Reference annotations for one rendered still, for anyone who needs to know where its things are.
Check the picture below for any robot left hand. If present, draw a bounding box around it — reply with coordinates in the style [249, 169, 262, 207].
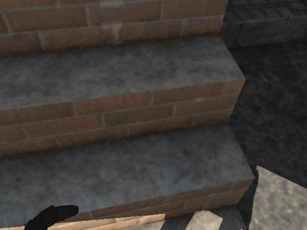
[24, 205, 79, 230]

